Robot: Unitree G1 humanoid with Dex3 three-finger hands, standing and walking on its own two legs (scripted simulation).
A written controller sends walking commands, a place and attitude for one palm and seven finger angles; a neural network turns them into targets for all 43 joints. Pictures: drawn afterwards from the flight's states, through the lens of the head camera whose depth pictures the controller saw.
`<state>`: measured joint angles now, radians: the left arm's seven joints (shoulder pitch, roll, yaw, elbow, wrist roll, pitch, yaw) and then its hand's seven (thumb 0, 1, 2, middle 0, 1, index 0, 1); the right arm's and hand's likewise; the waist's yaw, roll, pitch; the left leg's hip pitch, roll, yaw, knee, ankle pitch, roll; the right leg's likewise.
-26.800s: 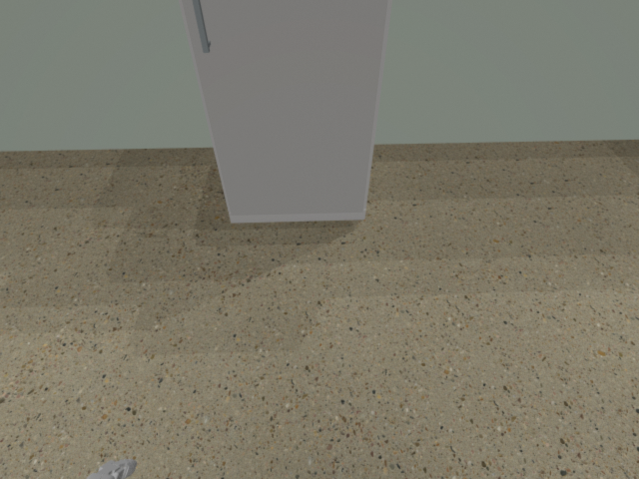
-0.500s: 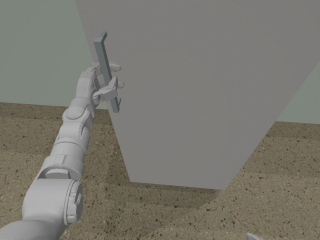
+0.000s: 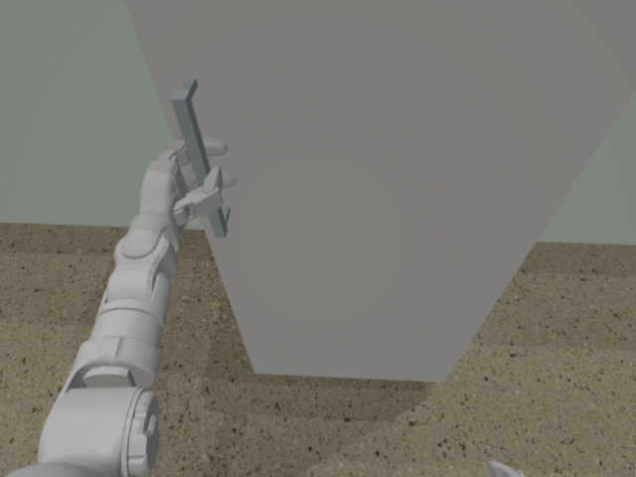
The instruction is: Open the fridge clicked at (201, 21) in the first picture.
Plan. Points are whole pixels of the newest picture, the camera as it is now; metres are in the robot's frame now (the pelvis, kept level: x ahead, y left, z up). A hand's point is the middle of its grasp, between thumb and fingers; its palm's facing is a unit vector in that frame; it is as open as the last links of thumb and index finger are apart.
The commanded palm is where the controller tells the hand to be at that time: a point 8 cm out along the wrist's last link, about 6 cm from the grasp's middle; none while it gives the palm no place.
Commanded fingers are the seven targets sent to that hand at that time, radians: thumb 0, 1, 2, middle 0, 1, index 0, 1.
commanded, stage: grip the handle and tug to test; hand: left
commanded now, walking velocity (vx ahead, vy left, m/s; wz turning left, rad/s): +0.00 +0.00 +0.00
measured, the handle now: (207, 167) +0.48 +0.16 +0.14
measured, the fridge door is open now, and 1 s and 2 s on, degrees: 0 15 50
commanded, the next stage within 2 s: pull the door a little, standing still in 0.10 s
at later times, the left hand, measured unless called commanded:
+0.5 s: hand (214, 196) +0.42 +0.14 +0.15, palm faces -0.04 -1.00 +0.00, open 5.7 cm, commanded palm +0.36 +0.19 +0.14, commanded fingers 0.00 0.90 0.90 -0.45 -1.40 -0.45 -1.40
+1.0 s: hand (211, 280) +0.30 +0.12 +0.14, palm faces +0.01 -0.98 -0.18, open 5.9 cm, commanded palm +0.26 +0.18 +0.14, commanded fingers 0.00 0.90 0.90 -0.45 -1.40 -0.45 -1.40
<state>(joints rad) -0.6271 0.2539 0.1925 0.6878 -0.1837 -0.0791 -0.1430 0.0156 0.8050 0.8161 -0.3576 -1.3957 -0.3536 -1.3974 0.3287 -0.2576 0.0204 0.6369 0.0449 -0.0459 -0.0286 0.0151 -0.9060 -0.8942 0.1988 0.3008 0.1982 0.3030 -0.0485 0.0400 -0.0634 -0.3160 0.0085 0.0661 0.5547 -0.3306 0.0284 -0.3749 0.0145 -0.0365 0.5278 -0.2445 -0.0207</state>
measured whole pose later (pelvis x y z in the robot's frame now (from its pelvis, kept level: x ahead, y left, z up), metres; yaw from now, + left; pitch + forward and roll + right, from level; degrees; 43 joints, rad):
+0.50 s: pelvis +0.03 +0.00 +0.01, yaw -1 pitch +5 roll -1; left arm -0.42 0.21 0.18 0.36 -0.18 0.08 -0.13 0.02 0.80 0.83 -0.29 -1.33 -0.30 -1.32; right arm 0.24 -0.24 0.02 0.58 0.04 0.00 -0.02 0.02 -0.91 -0.89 0.20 0.30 0.20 0.30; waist -0.02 0.05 -0.08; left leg -0.22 0.01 0.07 0.49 -0.32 0.02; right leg -0.28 0.02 -0.02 0.46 -0.25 -0.02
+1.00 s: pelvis +0.02 +0.00 +0.01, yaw +0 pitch +2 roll +0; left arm 0.13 0.18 -0.02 -0.24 -0.06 -0.03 0.03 0.01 0.68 0.79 -0.41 -1.37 -0.36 -1.37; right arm 0.15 -0.24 0.02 0.52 0.00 0.08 -0.07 0.02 -0.91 -0.89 0.20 0.30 0.20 0.30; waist -0.01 0.08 -0.03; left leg -0.20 -0.01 0.03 0.51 -0.32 0.02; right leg -0.27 0.00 -0.04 0.51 -0.25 -0.01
